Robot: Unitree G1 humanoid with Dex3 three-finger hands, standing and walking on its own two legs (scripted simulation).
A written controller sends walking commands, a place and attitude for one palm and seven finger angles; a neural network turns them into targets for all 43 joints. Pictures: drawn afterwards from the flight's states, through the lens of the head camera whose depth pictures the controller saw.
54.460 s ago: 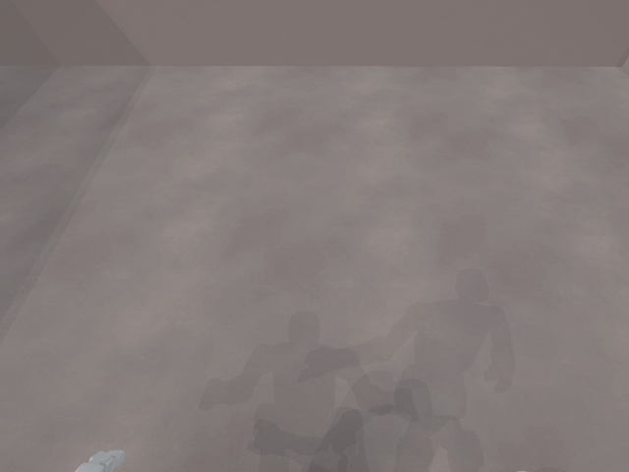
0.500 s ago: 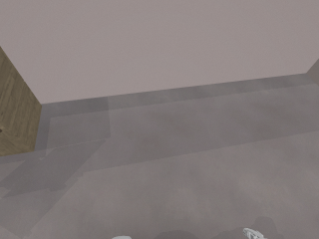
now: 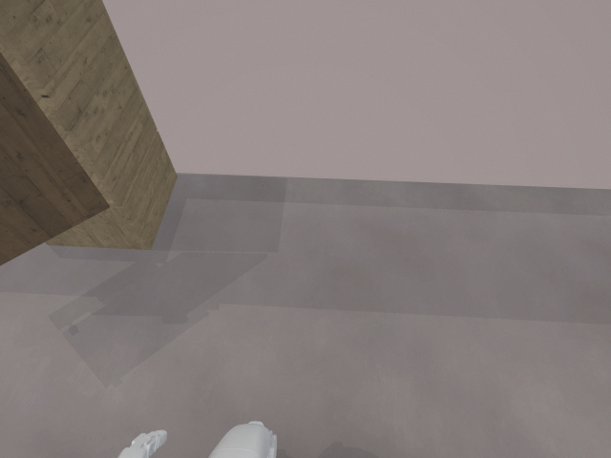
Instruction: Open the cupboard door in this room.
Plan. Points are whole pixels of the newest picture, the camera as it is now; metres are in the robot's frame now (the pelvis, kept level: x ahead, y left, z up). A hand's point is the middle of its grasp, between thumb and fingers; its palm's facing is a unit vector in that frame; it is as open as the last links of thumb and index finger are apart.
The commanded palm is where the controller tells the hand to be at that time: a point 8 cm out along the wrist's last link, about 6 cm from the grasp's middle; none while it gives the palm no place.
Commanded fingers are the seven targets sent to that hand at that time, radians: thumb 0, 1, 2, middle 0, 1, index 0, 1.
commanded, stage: turn to face it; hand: left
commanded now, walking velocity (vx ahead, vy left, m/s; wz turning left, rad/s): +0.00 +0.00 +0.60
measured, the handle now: out of the picture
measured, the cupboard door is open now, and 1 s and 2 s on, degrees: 44 44 44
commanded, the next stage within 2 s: take the last steps up to it in 1.04 s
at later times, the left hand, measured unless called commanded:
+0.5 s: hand out of the picture +0.06 +0.22 -0.16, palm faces +0.30 -0.90 -0.31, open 7.4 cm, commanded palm none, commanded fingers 0.00 0.90 0.90 -0.20 -0.30 -0.20 -0.30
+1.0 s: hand out of the picture -0.06 +0.19 -0.17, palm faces +0.56 -0.79 -0.25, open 7.4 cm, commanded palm none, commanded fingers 0.00 0.90 0.90 -0.20 -0.30 -0.20 -0.30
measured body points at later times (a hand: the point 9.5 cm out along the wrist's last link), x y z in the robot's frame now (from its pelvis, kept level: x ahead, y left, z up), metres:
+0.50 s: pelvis +0.01 -0.02 -0.01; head +0.06 -0.02 +0.44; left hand +0.04 +0.27 -0.13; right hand +0.16 -0.25 -0.16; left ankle +0.01 +0.13 -0.73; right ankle +0.05 -0.15 -0.74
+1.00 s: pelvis +0.01 -0.03 +0.00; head +0.03 +0.01 +0.44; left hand -0.09 +0.23 -0.16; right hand +0.24 -0.17 -0.13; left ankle -0.04 +0.09 -0.74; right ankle +0.07 -0.15 -0.69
